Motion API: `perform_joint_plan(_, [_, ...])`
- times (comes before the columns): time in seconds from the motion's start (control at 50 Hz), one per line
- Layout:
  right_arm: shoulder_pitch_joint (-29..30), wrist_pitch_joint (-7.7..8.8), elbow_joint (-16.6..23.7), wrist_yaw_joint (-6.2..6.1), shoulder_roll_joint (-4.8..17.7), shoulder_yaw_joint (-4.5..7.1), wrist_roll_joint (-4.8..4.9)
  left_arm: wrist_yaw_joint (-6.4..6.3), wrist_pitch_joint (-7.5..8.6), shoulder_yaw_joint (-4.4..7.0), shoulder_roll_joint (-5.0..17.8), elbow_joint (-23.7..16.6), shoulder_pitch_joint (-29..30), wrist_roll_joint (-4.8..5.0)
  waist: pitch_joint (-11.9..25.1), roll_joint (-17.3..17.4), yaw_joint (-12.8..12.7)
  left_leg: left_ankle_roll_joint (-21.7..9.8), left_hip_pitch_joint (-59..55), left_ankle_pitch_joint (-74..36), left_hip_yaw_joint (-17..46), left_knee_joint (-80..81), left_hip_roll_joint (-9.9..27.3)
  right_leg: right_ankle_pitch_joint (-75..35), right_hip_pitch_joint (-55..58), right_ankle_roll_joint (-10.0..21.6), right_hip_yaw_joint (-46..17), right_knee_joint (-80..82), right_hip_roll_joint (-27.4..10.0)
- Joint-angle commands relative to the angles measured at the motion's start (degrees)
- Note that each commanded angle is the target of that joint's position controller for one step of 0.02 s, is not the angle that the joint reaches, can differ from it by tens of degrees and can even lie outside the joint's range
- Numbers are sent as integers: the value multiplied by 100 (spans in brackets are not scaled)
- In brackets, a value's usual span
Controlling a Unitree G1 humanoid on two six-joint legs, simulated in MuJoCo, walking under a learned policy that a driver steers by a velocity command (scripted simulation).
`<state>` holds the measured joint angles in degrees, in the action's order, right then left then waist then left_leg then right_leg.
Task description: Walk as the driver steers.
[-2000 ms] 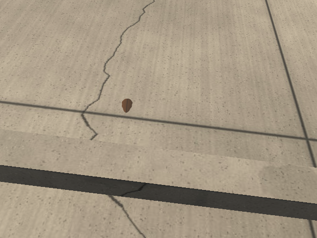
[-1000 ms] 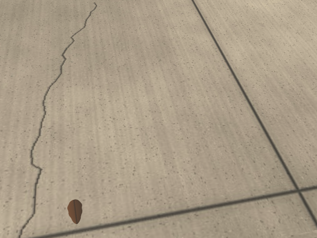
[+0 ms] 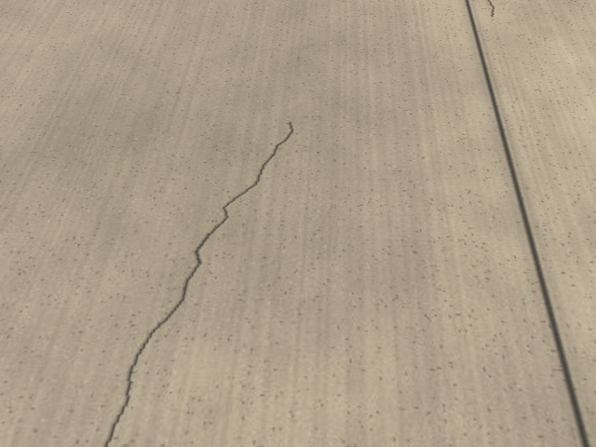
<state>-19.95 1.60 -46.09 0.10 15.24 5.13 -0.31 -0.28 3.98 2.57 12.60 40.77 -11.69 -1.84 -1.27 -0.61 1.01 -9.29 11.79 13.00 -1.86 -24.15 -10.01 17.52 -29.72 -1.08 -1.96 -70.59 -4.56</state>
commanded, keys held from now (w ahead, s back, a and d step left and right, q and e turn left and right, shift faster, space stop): w+q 0.32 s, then w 0.30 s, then e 0.38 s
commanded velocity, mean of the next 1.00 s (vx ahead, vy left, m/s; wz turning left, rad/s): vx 0.40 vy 0.00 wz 0.20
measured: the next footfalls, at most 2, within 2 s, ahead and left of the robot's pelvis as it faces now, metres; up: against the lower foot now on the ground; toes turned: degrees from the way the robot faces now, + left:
right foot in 0.32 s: +0.38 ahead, -0.12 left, +0.00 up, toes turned +13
left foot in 0.78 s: +0.51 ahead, +0.14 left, +0.00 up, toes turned +16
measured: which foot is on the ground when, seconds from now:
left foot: down 0.00-0.32, up 0.34-0.76, down 0.78-1.00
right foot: up 0.00-0.30, down 0.32-0.78, up 0.80-1.00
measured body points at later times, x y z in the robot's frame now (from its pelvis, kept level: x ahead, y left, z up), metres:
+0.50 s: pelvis +0.28 -0.04 +0.01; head +0.30 -0.05 +0.45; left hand +0.31 +0.24 -0.10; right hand +0.45 -0.28 -0.11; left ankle +0.19 +0.06 -0.65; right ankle +0.34 -0.13 -0.73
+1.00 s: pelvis +0.44 +0.03 +0.01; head +0.46 +0.06 +0.46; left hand +0.46 +0.31 -0.13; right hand +0.61 -0.19 -0.10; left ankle +0.47 +0.13 -0.73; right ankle +0.45 -0.09 -0.66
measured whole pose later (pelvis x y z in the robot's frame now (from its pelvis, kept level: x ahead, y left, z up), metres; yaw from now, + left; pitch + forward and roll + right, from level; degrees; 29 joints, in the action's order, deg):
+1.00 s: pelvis +0.44 +0.03 +0.01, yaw +9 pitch +1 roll -1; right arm -12.2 2.1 -41.5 -1.9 11.6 0.7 -1.3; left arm 0.3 -1.7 4.1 15.5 45.2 -15.8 -1.1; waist -2.7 -2.0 -1.3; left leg -2.7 16.6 9.0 -7.1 -24.8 1.8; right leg 23.4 -29.4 -1.0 0.5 -62.5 0.3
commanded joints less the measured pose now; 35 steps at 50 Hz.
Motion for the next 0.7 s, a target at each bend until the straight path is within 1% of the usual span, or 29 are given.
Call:
perform_joint_plan(0.02, [28,300,433,-29,647,79,29,49,-146,93,513,-350,-188,-97,2,-130,-231,-860,-258,-2271,1839,1208,1665,-161,-778,-175,73,583,-141])
perform_joint_plan(0.04, [-91,308,409,-23,702,88,11,63,-172,61,476,-452,39,-80,-61,-13,-158,-793,-259,-2344,1759,1222,1575,-360,-908,-206,149,922,-140])
perform_joint_plan(0.06, [-209,299,386,-9,686,76,-5,77,-191,40,478,-541,316,-80,-136,73,-53,-701,-253,-2438,1708,1218,1484,-609,-999,-221,206,1296,-127])
perform_joint_plan(0.1, [-433,266,327,16,685,61,8,116,-199,-19,411,-687,802,-77,-136,289,162,-501,-379,-2627,1613,1092,1338,-1113,-994,-224,293,2108,-18])
perform_joint_plan(0.12, [-556,256,297,16,730,69,10,136,-200,-46,385,-733,986,-60,-73,375,271,-429,-516,-2701,1613,1000,1311,-1329,-941,-213,319,2444,57])
perform_joint_plan(0.16, [-748,231,266,-6,799,76,-11,158,-177,-71,408,-855,1367,-33,-8,437,455,-364,-807,-2896,1730,837,1351,-1582,-894,-170,368,2937,205])
perform_joint_plan(0.2, [-812,212,281,-44,860,81,-49,157,-124,-75,489,-977,1611,16,12,498,529,-335,-1105,-3111,1939,649,1486,-1630,-846,-80,321,3280,302])
perform_joint_plan(0.22, [-762,207,299,-68,905,90,-57,145,-97,-63,551,-1026,1637,31,15,527,482,-290,-1186,-3175,2048,556,1569,-1574,-706,-27,252,3460,329])
perform_joint_plan(0.24, [-633,210,344,-88,954,100,-63,128,-70,-43,626,-1017,1497,34,45,541,365,-203,-1182,-3240,2136,435,1620,-1476,-387,41,177,3678,372])
perform_joint_plan(0.26, [-405,219,407,-100,1023,108,-56,92,-46,-4,722,-936,1140,47,130,573,141,-79,-1040,-3568,2152,203,1615,-1275,206,127,158,3894,468])
perform_joint_plan(0.28, [-219,239,453,-89,1115,128,-54,40,-15,68,880,-773,610,50,367,568,-114,47,-908,-4151,2125,-297,1522,-1023,967,210,200,3994,623])
perform_joint_plan(0.3, [-63,264,483,-40,1126,125,-23,-24,44,142,1021,-567,-202,40,770,339,-555,189,-632,-4147,1910,-1269,1246,-1200,2039,339,216,4328,564])
perform_joint_plan(0.32, [-102,297,626,15,782,26,22,-132,89,239,1352,-505,-1066,-95,1475,-23,-884,311,149,-2700,1673,-2726,939,-314,3385,574,-722,4409,-430])
perform_joint_plan(0.34, [-797,276,770,-3,153,-108,177,-152,65,334,1861,-516,-1220,-280,2122,-1381,-494,526,1829,1589,990,-4420,86,-55,4738,1214,-3239,4790,-2076])
perform_joint_plan(0.36, [-925,216,675,-39,610,-83,-13,-100,-20,337,1618,-519,-985,-136,2089,-1295,-379,504,2453,1638,963,-5141,330,803,4351,1548,-4498,5340,-2083])
perform_joint_plan(0.38, [-585,162,607,-22,675,-63,-107,-72,-36,204,1039,-556,-558,-65,1199,-559,-278,524,2545,1062,926,-5225,636,1281,3504,1466,-3628,5506,-1811])
perform_joint_plan(0.4, [-229,151,656,33,609,-99,-155,-31,-17,109,690,-492,-342,-27,686,-150,-241,547,2437,702,840,-4935,797,937,2818,1331,-2781,5608,-1462])
perform_joint_plan(0.42, [-80,120,680,91,548,-109,-169,-17,16,70,604,-396,-330,-28,458,-239,-170,576,2299,605,824,-4656,926,349,2427,1178,-2125,5698,-1177])
perform_joint_plan(0.44, [-76,64,689,155,496,-126,-210,-16,57,67,605,-274,-406,-10,281,-430,-101,618,2132,607,808,-4447,998,-85,2077,1127,-1677,5817,-972])
perform_joint_plan(0.46, [-115,17,661,190,434,-151,-222,9,112,81,648,-182,-479,15,232,-487,-52,642,2005,583,786,-4330,1007,-525,1903,1129,-1391,5889,-886])
perform_joint_plan(0.48, [-150,-25,643,213,384,-164,-247,43,174,94,679,-97,-596,31,234,-491,-18,662,1982,595,756,-4228,979,-1047,1855,1192,-1232,5898,-895])
perform_joint_plan(0.5, [-77,-42,669,226,372,-174,-255,73,220,108,723,-22,-680,49,226,-451,2,683,2052,531,768,-4078,990,-1343,1857,1242,-1071,5952,-907])
perform_joint_plan(0.54, [312,-46,805,254,336,-214,-256,99,253,127,798,86,-752,62,120,-445,-12,739,2297,223,712,-3593,1099,-1348,1854,1286,-778,6147,-912])
perform_joint_plan(0.58, [738,-23,918,296,262,-285,-243,116,226,126,808,163,-758,82,17,-485,-64,787,2238,-238,505,-2839,1248,-1167,1744,1225,-414,6289,-760])
perform_joint_plan(0.62, [1184,9,1031,333,166,-359,-208,138,194,145,877,251,-878,106,-50,-505,-188,803,1938,-582,229,-2090,1327,-1186,1622,1180,-163,6347,-660])
perform_joint_plan(0.64, [1380,35,1074,329,118,-388,-196,147,171,139,872,323,-983,120,-122,-466,-248,822,1734,-625,95,-1748,1309,-1670,1578,1165,-110,6246,-606])
perform_joint_plan(0.66, [1489,65,1098,307,78,-404,-186,155,145,143,906,412,-1135,127,-113,-457,-295,845,1570,-609,-16,-1517,1229,-2327,1668,1141,-87,6042,-594])
perform_joint_plan(0.7, [1483,135,1092,218,73,-407,-166,155,89,161,998,561,-1348,120,17,-463,-319,841,1303,-619,-77,-1188,1042,-3480,1997,1052,-155,5532,-638])
Velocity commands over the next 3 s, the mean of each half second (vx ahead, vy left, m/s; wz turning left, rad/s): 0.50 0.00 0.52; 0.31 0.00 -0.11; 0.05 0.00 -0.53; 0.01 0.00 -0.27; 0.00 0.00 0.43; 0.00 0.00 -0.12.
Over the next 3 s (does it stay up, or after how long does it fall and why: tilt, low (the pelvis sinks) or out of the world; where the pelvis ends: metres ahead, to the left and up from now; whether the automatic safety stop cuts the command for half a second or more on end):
stays up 0.41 0.06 0.01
